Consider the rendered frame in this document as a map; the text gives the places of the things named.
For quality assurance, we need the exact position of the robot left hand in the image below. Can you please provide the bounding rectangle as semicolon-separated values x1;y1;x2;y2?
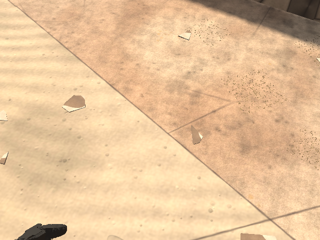
15;223;67;240

